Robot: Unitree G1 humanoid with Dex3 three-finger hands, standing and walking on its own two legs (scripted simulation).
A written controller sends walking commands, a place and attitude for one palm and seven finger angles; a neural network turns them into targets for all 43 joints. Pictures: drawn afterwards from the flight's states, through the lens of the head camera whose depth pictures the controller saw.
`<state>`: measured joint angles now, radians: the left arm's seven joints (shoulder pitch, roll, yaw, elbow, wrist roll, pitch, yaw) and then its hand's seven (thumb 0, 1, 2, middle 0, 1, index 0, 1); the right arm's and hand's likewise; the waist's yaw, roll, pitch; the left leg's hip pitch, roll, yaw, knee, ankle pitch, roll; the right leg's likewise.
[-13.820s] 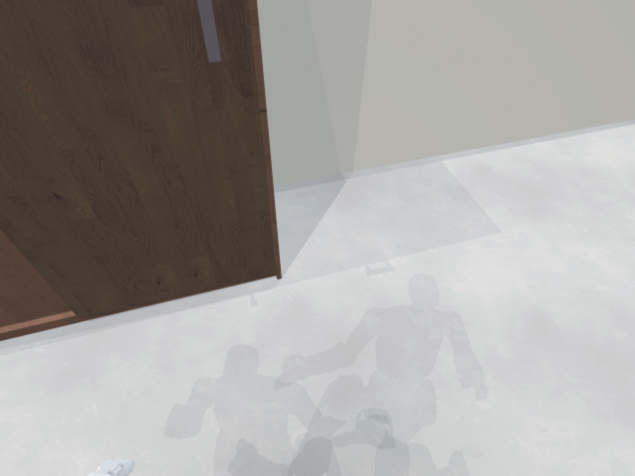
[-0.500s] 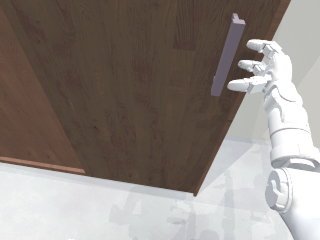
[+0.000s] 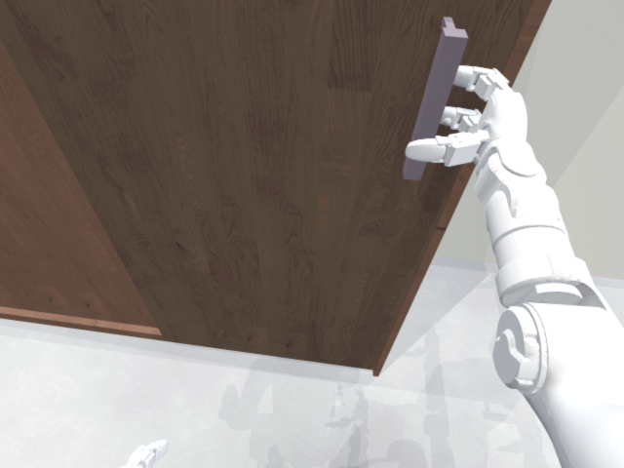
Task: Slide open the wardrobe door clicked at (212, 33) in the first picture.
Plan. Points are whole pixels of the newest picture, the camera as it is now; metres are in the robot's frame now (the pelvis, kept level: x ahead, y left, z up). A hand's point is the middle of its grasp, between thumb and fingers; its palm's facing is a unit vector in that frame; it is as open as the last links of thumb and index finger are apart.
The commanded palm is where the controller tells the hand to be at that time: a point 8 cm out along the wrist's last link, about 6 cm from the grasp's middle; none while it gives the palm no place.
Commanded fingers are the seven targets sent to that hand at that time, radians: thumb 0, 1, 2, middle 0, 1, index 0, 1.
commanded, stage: slide the fingers in behind the handle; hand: right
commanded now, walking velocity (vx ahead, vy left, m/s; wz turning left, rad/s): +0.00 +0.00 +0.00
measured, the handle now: (428, 104) +0.53 -0.08 +0.23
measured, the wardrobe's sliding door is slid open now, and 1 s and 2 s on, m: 0.00 0.00 0.00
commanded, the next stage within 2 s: grip the handle and tug to test in 0.90 s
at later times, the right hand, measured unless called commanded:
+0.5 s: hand (427, 118) +0.48 -0.07 +0.23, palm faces +0.01 +1.00 +0.03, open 14.0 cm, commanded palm +0.45 -0.13 +0.23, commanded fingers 0.00 0.50 -0.30 0.30 1.20 0.30 1.20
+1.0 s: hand (430, 122) +0.47 -0.07 +0.23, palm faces +0.02 +1.00 +0.03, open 14.0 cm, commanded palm +0.45 -0.13 +0.23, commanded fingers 0.00 0.45 -0.32 0.31 1.21 0.31 1.21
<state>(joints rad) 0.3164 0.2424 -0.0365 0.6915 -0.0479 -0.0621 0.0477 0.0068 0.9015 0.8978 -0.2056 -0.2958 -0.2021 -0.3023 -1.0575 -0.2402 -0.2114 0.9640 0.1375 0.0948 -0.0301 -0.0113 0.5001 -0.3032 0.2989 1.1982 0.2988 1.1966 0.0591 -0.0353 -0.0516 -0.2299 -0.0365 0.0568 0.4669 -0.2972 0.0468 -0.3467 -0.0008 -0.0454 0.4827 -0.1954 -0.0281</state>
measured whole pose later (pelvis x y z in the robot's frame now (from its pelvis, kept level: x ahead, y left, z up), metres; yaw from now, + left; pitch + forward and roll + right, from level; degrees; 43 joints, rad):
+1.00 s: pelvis +0.00 +0.01 +0.00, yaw +0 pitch +2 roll +0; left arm 0.32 0.25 -0.02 0.71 -0.05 -0.04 0.05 0.01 0.90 0.90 -0.20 -0.30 -0.20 -0.30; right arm -1.00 -0.19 -0.17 0.86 0.15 0.13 -0.07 -0.01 0.50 -0.30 0.30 1.20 0.30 1.20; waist 0.05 -0.04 -0.05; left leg -0.19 -0.04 0.06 0.44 -0.29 0.06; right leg -0.31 -0.01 -0.04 0.46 -0.19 -0.02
